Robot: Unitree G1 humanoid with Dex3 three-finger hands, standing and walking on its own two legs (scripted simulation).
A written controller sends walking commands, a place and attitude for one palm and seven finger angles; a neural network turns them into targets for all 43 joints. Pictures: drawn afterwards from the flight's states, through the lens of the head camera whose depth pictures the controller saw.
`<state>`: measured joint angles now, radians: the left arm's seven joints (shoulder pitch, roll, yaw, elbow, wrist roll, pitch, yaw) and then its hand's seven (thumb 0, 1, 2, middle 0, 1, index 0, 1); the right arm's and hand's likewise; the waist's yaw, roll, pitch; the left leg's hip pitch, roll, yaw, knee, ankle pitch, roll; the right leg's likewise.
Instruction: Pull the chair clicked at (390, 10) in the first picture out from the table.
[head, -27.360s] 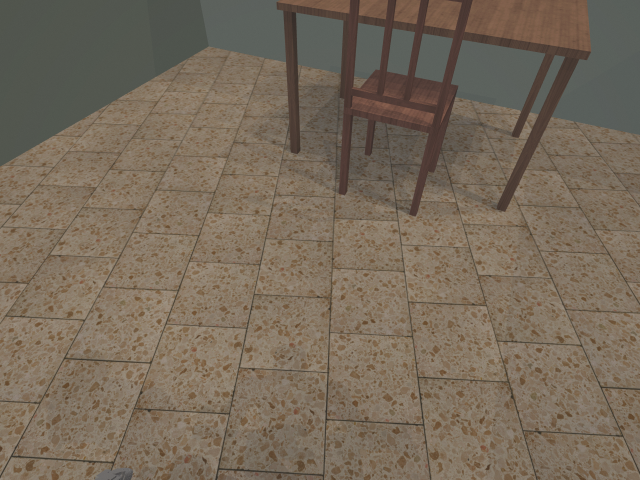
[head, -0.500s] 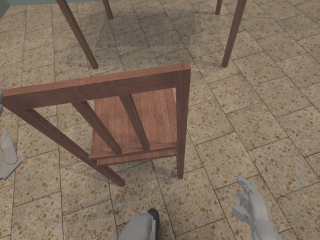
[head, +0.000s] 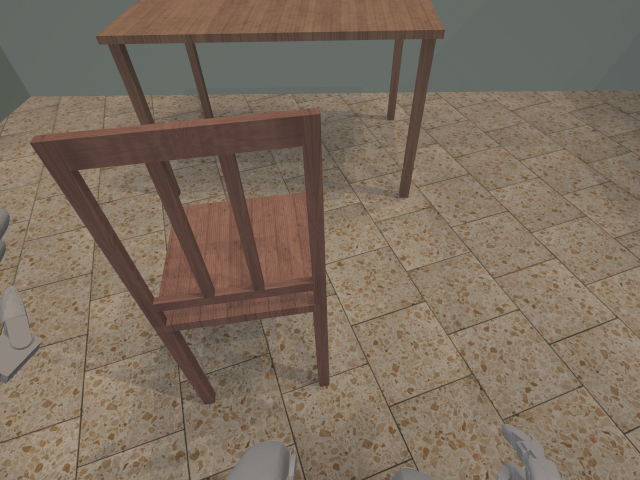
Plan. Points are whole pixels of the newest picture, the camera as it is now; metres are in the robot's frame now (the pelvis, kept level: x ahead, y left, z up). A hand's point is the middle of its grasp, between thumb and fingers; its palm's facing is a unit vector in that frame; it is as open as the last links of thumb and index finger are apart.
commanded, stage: stop stepping back and stand still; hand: left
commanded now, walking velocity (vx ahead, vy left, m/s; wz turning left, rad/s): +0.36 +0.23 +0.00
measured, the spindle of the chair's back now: (186, 238) +0.50 +0.28 -0.02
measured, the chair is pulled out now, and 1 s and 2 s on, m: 0.74 0.74 0.74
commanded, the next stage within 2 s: let the arm hang, fingers relaxed in 0.96 s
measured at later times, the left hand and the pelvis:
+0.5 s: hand out of the picture +0.04 +0.27 +0.20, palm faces +0.44 -0.68 -0.60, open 7.4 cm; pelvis -0.15 +0.00 +0.00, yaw +2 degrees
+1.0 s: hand out of the picture -0.02 +0.31 +0.21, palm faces +0.50 -0.64 -0.58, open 7.4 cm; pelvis -0.19 +0.01 +0.03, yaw +3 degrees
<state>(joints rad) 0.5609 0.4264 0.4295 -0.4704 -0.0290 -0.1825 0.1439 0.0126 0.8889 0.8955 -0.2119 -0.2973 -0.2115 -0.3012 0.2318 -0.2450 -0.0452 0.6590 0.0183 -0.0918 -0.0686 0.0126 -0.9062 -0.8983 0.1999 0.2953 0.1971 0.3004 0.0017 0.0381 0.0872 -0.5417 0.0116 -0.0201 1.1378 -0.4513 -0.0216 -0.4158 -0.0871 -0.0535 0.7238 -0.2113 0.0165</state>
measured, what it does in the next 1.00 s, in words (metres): walks backwards: left foot, then right foot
